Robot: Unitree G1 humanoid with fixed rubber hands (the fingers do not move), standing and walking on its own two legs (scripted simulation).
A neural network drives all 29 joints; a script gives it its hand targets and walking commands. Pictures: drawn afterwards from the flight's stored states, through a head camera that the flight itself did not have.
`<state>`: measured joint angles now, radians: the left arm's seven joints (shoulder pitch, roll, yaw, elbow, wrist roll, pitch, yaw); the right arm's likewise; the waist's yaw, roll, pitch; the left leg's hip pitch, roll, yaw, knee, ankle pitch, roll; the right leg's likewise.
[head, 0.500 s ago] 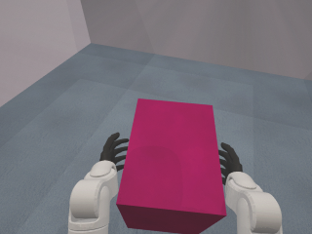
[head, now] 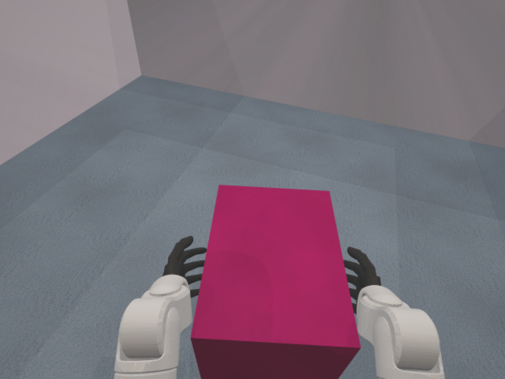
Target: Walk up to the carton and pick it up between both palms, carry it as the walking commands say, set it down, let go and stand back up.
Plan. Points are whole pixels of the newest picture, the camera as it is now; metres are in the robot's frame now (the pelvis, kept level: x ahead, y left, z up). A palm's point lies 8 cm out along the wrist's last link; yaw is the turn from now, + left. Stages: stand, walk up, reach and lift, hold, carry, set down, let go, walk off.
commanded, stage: carry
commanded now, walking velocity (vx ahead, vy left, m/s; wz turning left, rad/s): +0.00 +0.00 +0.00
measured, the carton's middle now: (268, 292) +0.27 +0.00 +0.01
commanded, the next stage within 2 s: none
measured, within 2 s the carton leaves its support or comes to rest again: neither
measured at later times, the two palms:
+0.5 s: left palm (144, 282) +0.22 +0.17 +0.10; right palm (350, 297) +0.22 -0.10 +0.09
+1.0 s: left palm (191, 278) +0.25 +0.12 +0.07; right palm (378, 295) +0.24 -0.16 +0.07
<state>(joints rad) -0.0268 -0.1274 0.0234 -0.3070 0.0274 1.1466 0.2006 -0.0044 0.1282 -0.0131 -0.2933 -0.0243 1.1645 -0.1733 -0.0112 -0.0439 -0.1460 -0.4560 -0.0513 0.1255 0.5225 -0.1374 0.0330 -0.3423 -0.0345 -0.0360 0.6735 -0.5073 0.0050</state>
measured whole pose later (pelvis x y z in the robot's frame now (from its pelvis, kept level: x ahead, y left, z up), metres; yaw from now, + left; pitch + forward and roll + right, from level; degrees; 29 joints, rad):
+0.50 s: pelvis -0.02 +0.03 +0.01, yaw +1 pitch +3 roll -1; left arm -0.04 -0.13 0.02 -0.39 0.02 1.14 0.19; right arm 0.01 0.13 0.01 -0.42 -0.04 1.17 -0.19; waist 0.02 0.01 -0.14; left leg -0.39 -0.07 0.11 0.40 -0.08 0.01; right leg -0.31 -0.01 -0.01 0.52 -0.26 0.00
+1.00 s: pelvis -0.01 -0.02 +0.00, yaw +0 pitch +4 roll +0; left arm -0.10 -0.13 0.04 -0.22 0.05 1.07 0.17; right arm -0.06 0.13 -0.03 -0.24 -0.05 1.11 -0.17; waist -0.01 -0.01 -0.14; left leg -0.45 -0.01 0.09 0.50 -0.12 0.05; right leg -0.35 0.05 -0.03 0.57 -0.29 -0.06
